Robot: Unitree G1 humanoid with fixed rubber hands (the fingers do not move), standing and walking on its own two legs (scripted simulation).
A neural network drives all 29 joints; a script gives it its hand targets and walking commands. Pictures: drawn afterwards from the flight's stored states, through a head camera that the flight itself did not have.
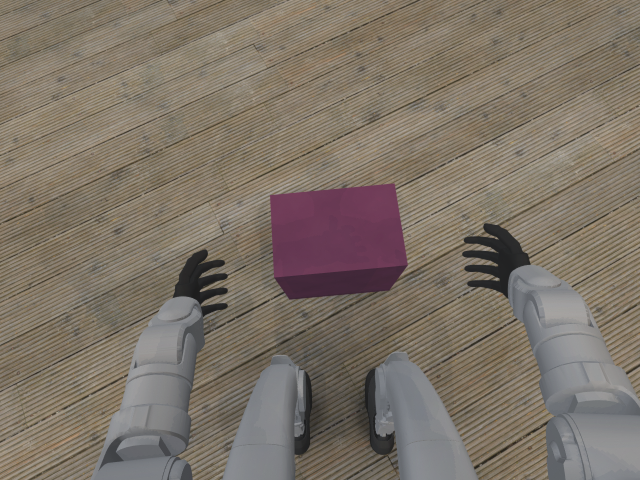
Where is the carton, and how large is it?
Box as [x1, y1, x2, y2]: [270, 183, 407, 299]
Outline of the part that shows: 394,183 270,195 274,277 290,299 388,290 407,265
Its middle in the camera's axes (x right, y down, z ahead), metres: +0.04 +0.02 +1.00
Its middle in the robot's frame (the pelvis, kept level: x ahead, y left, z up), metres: +0.52 +0.00 -0.54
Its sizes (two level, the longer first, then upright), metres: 0.289 0.195 0.299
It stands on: the floor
